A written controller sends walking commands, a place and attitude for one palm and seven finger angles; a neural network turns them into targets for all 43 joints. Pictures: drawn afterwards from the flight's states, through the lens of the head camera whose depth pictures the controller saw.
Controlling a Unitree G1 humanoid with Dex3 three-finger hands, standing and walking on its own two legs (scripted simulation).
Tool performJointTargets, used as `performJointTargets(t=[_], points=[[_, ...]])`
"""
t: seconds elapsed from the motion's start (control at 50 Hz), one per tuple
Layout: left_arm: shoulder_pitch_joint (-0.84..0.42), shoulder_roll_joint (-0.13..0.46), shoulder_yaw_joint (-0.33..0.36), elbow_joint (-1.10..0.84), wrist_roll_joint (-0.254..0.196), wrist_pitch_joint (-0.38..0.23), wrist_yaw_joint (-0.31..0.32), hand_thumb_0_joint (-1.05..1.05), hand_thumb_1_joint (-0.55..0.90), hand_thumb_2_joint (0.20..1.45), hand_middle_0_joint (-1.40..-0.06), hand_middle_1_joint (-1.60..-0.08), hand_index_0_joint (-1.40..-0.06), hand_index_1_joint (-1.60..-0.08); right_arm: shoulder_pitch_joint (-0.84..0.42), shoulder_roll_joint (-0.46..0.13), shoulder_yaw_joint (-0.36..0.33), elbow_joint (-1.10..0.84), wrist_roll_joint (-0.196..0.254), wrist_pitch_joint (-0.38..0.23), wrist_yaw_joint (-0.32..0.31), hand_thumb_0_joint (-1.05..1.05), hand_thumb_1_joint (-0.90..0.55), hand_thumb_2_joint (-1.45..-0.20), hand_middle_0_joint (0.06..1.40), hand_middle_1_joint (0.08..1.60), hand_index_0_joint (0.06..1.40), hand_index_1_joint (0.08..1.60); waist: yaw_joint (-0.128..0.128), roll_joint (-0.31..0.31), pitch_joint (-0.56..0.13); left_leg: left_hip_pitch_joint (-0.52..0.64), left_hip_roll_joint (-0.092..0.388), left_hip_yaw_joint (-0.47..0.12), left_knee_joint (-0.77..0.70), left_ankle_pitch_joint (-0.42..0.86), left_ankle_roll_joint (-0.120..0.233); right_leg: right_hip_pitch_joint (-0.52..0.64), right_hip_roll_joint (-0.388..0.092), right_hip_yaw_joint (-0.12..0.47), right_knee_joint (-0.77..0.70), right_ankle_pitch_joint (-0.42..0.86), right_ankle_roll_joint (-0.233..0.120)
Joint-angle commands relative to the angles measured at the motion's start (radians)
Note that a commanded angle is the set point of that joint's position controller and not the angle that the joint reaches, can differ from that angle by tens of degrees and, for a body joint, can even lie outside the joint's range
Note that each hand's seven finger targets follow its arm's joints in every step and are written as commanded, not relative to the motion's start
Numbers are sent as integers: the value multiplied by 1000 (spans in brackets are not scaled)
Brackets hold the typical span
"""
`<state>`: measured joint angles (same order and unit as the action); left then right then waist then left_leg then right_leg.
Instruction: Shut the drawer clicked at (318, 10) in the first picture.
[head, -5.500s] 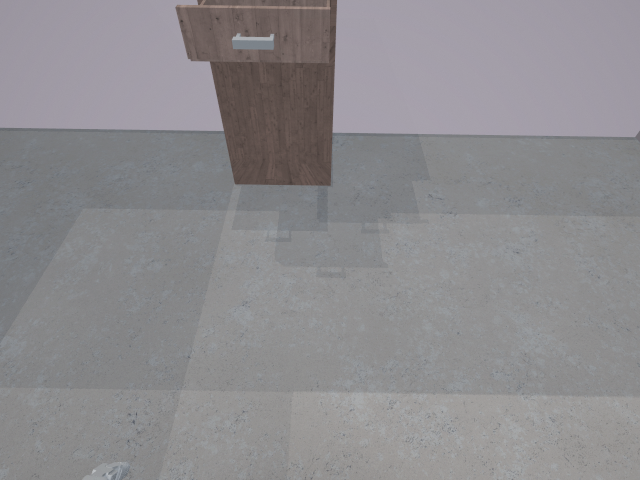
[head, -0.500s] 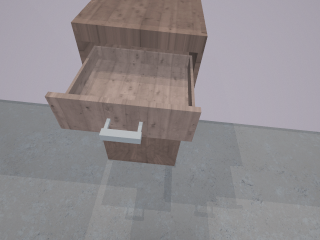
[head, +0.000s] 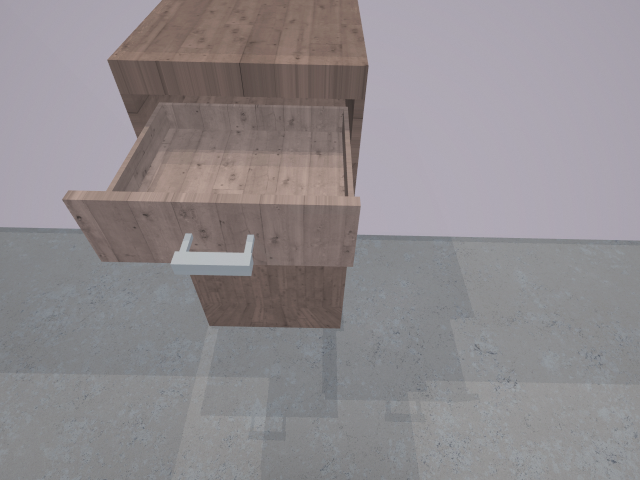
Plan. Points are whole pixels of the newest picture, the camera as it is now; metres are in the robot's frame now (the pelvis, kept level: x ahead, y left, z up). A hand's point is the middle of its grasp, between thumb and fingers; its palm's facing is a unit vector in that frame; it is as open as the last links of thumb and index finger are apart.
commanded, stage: come to a stop and stand still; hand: left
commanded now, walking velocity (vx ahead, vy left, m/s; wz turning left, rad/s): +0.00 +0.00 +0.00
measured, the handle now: (216, 252) +0.42 +0.18 +0.03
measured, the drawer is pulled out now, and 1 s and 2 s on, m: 0.30 0.30 0.30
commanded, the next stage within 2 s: look again from close up in 0.12 s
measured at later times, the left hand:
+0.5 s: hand out of the picture +0.03 +0.18 -0.18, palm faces +0.04 -0.98 -0.20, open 7.3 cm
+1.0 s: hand out of the picture +0.03 +0.20 -0.19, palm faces +0.00 -0.98 -0.17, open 7.4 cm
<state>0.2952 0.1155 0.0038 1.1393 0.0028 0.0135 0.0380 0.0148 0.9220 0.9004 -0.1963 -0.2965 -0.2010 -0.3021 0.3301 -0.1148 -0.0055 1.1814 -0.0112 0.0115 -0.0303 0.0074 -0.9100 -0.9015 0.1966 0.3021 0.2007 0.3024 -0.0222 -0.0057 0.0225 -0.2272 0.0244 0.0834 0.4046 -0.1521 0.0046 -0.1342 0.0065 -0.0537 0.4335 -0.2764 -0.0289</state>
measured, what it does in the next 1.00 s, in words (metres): shifts its weight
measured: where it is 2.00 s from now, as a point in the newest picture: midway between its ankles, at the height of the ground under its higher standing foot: outside the picture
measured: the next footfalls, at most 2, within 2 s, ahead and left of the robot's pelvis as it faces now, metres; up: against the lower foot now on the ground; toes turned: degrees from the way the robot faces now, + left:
left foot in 1.36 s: +0.15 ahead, +0.09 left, +0.00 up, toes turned +5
right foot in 1.66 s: +0.19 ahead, -0.16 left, +0.00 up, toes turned -3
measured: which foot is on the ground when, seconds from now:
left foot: down 0.00-1.00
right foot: down 0.00-1.00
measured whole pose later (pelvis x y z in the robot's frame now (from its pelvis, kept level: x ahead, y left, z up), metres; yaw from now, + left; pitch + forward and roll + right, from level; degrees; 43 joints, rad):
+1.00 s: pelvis +0.04 +0.03 -0.01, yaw +0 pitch +0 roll +1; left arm 0.31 0.17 -0.01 1.09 0.02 0.00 0.03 0.01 0.91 0.90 -0.20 -0.30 -0.20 -0.30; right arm 0.23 -0.16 0.01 1.11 -0.02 -0.02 -0.02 0.01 -0.92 -0.90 0.20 0.30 0.20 0.30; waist 0.00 -0.04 0.02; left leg -0.22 -0.02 0.09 0.50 -0.27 0.04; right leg -0.12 -0.04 -0.03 0.50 -0.37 0.01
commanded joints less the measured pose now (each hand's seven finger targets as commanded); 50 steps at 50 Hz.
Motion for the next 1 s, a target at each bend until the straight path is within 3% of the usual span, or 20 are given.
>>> performJointTargets(t=[0.0,0.18,0.2,0.22,0.24,0.26,0.28,0.34,0.38,0.4,0.46,0.64,0.82,0.88,0.94,0.98], points=[[78,88,11,-25,1,-16,7,0,900,900,-200,-300,-200,-300,55,-71,-14,-23,0,-12,-5,0,-900,-900,200,300,200,300,16,-3,97,29,70,-106,-70,-53,10,-149,-115,128,-154,-62,-6],[100,73,9,-21,1,-22,9,0,900,900,-200,-300,-200,-300,62,-66,-15,-18,3,-19,-9,0,-900,-900,200,300,200,300,18,-14,67,64,82,-104,-54,18,12,-129,-108,123,-137,23,-5],[150,102,0,-12,27,-61,40,0,900,900,-200,-300,-200,-300,-60,-102,-4,-100,2,-44,6,0,-900,-900,200,300,200,300,59,-1,82,-45,80,-78,181,69,-11,-108,-164,182,-126,438,12],[91,150,7,-66,16,-69,31,0,900,900,-200,-300,-200,-300,16,-58,-7,-124,-1,-28,15,0,-900,-900,200,300,200,300,-17,-13,30,-43,46,-78,177,-151,-4,-133,-213,201,-161,124,-34],[48,137,5,-89,16,-69,24,0,900,900,-200,-300,-200,-300,46,-63,-9,-118,-7,-22,20,0,-900,-900,200,300,200,300,-32,-17,37,-35,41,-70,191,-144,-4,-189,-186,187,-168,-99,-62],[38,125,8,-103,14,-71,22,0,900,900,-200,-300,-200,-300,76,-64,-8,-120,-10,-25,22,0,-900,-900,200,300,200,300,-43,12,25,-25,39,-78,173,-101,1,-202,-163,173,-137,-116,-74],[44,135,13,-117,14,-74,22,0,900,900,-200,-300,-200,-300,87,-64,-4,-123,-13,-32,23,0,-900,-900,200,300,200,300,-32,41,-20,4,37,-70,147,-38,-1,-157,-156,143,-95,7,-79],[74,101,3,-108,11,-62,16,0,900,900,-200,-300,-200,-300,60,-85,0,-142,-4,-43,13,0,-900,-900,200,300,200,300,-2,21,34,-38,64,-119,79,15,30,-130,-94,109,-25,37,-44],[84,104,4,-107,12,-53,15,0,900,900,-200,-300,-200,-300,41,-98,3,-143,-6,-47,10,0,-900,-900,200,300,200,300,12,16,38,-45,67,-134,57,72,36,-98,-89,92,-3,88,-37],[95,97,0,-102,11,-51,16,0,900,900,-200,-300,-200,-300,35,-109,4,-141,-4,-46,8,0,-900,-900,200,300,200,300,18,0,74,-53,76,-138,50,57,43,-108,-83,92,-5,62,-29],[94,106,-1,-105,11,-44,12,0,900,900,-200,-300,-200,-300,18,-124,4,-142,-2,-43,9,0,-900,-900,200,300,200,300,21,-15,93,-58,73,-145,12,-3,47,-111,-84,90,-22,16,-21],[78,148,2,-111,8,-40,10,0,900,900,-200,-300,-200,-300,-25,-155,2,-126,0,-48,5,0,-900,-900,200,300,200,300,25,-1,3,51,74,-128,21,166,47,-47,-104,88,-23,157,-5],[72,159,0,-91,10,-36,8,0,900,900,-200,-300,-200,-300,-61,-167,2,-107,2,-47,2,0,-900,-900,200,300,200,300,28,18,14,80,77,-122,0,187,45,-42,-111,88,-45,174,4],[86,140,-2,-74,16,-28,1,0,900,900,-200,-300,-200,-300,-51,-161,2,-92,0,-39,5,0,-900,-900,200,300,200,300,23,-4,41,68,87,-127,-29,-25,54,-67,-92,58,-41,-4,2],[86,135,1,-75,23,-21,-8,0,900,900,-200,-300,-200,-300,-45,-188,-12,-95,-6,-31,7,0,-900,-900,200,300,200,300,17,63,88,25,130,-200,-104,-235,77,-126,-65,14,24,-118,-2],[89,128,5,-80,27,-23,-13,0,900,900,-200,-300,-200,-300,-30,-194,-20,-97,-6,-33,4,0,-900,-900,200,300,200,300,16,68,85,42,161,-248,-120,-238,104,-155,-51,-5,63,-116,-5]])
